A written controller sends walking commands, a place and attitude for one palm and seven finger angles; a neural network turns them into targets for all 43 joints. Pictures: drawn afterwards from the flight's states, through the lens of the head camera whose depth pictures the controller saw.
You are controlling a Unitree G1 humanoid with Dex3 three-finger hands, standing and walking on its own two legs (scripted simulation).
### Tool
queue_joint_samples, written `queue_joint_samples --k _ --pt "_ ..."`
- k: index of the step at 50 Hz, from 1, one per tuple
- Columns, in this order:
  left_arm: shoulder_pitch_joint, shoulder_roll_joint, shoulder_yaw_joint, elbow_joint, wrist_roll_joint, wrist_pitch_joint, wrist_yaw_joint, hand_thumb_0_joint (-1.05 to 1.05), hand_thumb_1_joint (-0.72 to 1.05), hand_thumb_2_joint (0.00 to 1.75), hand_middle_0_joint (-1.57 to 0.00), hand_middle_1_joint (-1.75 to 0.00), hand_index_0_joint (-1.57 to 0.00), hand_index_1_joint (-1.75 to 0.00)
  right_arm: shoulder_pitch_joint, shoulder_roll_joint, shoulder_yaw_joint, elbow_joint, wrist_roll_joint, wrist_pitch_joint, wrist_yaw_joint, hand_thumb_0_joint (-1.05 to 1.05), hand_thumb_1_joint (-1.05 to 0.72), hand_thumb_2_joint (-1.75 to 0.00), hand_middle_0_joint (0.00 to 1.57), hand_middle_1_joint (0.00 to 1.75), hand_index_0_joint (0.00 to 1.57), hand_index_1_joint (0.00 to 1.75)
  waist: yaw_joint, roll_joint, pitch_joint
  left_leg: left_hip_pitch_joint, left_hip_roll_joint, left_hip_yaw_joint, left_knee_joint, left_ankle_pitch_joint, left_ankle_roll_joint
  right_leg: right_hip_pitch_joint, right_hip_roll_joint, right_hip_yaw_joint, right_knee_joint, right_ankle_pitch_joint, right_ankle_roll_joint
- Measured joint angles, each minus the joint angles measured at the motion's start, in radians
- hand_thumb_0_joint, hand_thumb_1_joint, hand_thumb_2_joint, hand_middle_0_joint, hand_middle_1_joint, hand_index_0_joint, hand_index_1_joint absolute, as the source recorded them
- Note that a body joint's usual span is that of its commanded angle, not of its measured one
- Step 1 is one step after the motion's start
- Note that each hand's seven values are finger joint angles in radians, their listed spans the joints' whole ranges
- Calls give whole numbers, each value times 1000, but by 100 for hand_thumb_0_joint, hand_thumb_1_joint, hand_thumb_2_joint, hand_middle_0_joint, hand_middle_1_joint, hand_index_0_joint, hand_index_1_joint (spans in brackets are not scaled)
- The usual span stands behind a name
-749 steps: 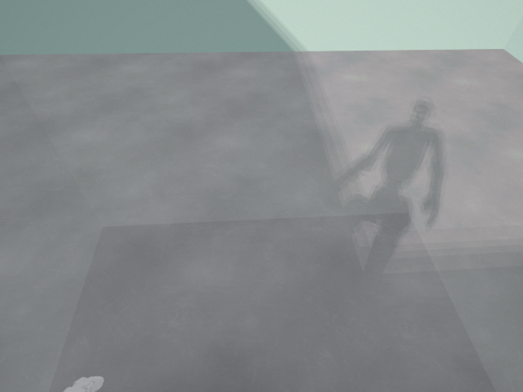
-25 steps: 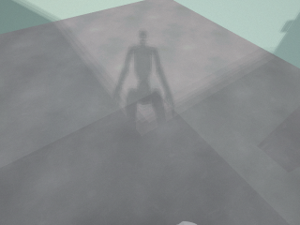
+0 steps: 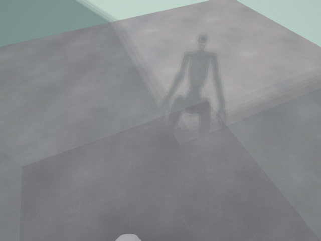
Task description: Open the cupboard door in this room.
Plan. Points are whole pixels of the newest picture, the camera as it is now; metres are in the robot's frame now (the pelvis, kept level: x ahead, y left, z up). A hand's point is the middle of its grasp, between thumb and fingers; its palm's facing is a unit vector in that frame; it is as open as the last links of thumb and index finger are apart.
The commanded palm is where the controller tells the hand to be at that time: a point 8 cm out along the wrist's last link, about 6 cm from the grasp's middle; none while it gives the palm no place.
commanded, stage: turn or walk to find it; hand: left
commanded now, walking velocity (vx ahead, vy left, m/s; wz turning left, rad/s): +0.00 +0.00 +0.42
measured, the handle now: out of the picture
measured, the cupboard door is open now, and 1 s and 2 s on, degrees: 0 0 0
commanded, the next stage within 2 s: stand and wait in 0.98 s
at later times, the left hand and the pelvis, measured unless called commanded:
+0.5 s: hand out of the picture +0.02 +0.26 -0.16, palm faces +0.22 -0.94 -0.26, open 7.4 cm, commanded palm none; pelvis -0.02 +0.04 +0.00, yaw +11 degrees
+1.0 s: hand out of the picture -0.08 +0.20 -0.16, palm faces +0.44 -0.86 -0.26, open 7.4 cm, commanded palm none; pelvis -0.04 +0.01 +0.00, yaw +25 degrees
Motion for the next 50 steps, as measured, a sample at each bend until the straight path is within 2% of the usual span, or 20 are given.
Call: queue_joint_samples --k 4,7,9,11,14,17,20,24,27,30,31,32,34,37,39,43,50 --pt "14 27 9 18 4 5 -2 0 91 90 -21 -30 -21 -30 -34 10 13 -7 7 -10 -3 0 -91 -90 20 30 20 30 21 -20 10 70 -1 40 -169 -25 10 -18 -23 -30 33 -10 17" --pt "30 51 20 32 -2 15 -3 0 90 90 -21 -30 -21 -30 -53 14 22 -29 9 -31 -2 0 -91 -90 20 30 20 30 26 -30 4 153 -5 71 -376 91 26 -48 -43 -54 100 -38 42" --pt "30 77 31 42 -8 35 -2 0 90 90 -21 -30 -21 -30 -68 32 25 -40 4 -48 -2 0 -91 -90 20 30 20 30 29 -63 8 146 -28 75 -374 111 62 -99 -54 -2 219 -141 66" --pt "23 89 36 55 -8 59 3 0 91 90 -20 -30 -20 -30 -73 44 32 -49 1 -58 -7 0 -91 -90 20 30 20 30 31 -67 5 147 -34 68 -374 103 88 -157 -24 71 372 -234 81" --pt "5 95 39 60 -9 65 -4 0 91 90 -20 -30 -20 -30 -70 55 41 -52 -1 -61 -18 0 -91 -90 20 30 20 30 28 -56 -5 168 -40 44 -437 139 99 -218 7 128 526 -195 95" --pt "-13 94 37 46 -10 56 -8 0 91 90 -20 -30 -20 -30 -64 62 46 -50 1 -62 -19 0 -91 -90 20 30 20 30 27 -49 -13 183 -53 23 -496 180 104 -241 15 156 564 -147 107" --pt "-30 88 34 28 -10 51 -7 0 91 90 -20 -30 -20 -30 -55 67 45 -50 1 -61 -17 0 -90 -90 20 30 20 30 21 -42 -21 184 -64 4 -526 203 105 -235 20 174 534 -136 115" --pt "-57 72 27 8 -13 49 -5 0 91 90 -20 -30 -20 -30 -40 68 37 -51 -3 -57 -15 0 -90 -90 20 30 20 30 0 -27 -24 166 -74 -26 -526 214 99 -192 36 184 415 -169 114" --pt "-79 56 20 -8 -17 41 -5 0 91 90 -20 -30 -20 -30 -25 61 29 -48 -6 -51 -15 0 -90 -90 20 30 20 30 -18 -11 -22 142 -81 -51 -504 212 86 -139 56 183 283 -172 107" --pt "-89 43 10 -27 -20 21 -5 0 91 90 -20 -30 -20 -30 -4 51 20 -43 -2 -44 -14 0 -90 -90 20 30 20 30 -25 -1 -27 106 -95 -74 -455 197 66 -51 70 171 72 -61 96" --pt "-91 31 8 -28 -17 12 -2 0 91 90 -20 -30 -20 -30 0 40 15 -39 2 -41 -13 0 -90 -90 20 30 20 30 -24 19 -25 90 -90 -86 -421 184 59 -40 81 158 48 -35 69" --pt "-92 20 4 -30 -12 6 -1 0 91 90 -20 -30 -20 -30 4 31 8 -35 4 -36 -13 0 -90 -90 20 30 20 30 -27 37 -20 67 -88 -93 -358 112 55 -39 86 143 57 -35 41" --pt "-82 5 -1 -38 -10 -1 -1 0 90 90 -20 -30 -20 -30 11 20 -1 -28 0 -20 -13 0 -91 -90 20 30 20 30 -27 41 -18 3 -98 -79 -163 -10 49 -32 73 122 63 -46 5" --pt "-62 -11 -3 -35 -10 0 2 0 90 90 -20 -30 -21 -30 14 5 -11 -18 -3 -9 -7 0 -91 -90 20 30 20 30 -26 41 -13 -68 -81 -49 84 0 36 -4 56 98 31 -36 -6" --pt "-51 -16 -3 -27 -8 1 4 0 90 90 -20 -30 -21 -30 16 -1 -13 -16 -4 -7 -4 0 -91 -90 20 30 20 30 -29 39 -10 -84 -58 -37 152 27 22 9 46 80 14 -29 -5" --pt "-31 -15 -2 -13 -4 0 2 0 90 90 -21 -30 -21 -30 13 -2 -10 -9 -3 -3 -2 0 -91 -90 20 30 20 30 -23 20 -3 -56 -19 -21 117 22 3 18 21 48 4 -26 -2" --pt "1 21 10 10 3 3 -3 0 90 90 -21 -30 -21 -30 -40 9 12 -10 7 -13 -5 0 -91 -90 20 30 20 30 14 -20 17 69 -4 35 -186 -18 7 -3 -24 -4 45 -41 21"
